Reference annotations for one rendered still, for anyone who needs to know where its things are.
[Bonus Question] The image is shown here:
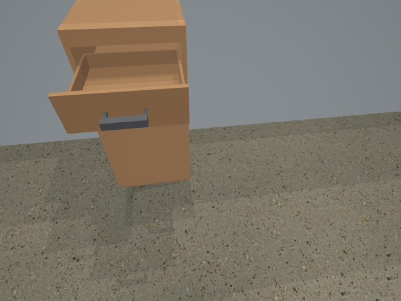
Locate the drawer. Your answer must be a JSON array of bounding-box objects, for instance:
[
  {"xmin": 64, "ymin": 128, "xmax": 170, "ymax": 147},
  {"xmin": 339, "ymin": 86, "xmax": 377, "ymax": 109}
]
[{"xmin": 48, "ymin": 49, "xmax": 190, "ymax": 134}]

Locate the cabinet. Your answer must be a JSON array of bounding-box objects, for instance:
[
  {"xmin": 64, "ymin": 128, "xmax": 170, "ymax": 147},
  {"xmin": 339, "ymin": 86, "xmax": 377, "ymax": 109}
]
[{"xmin": 57, "ymin": 0, "xmax": 190, "ymax": 187}]

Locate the handle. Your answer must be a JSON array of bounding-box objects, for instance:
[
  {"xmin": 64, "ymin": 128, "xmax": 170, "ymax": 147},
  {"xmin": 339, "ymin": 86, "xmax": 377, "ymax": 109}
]
[{"xmin": 99, "ymin": 108, "xmax": 148, "ymax": 131}]

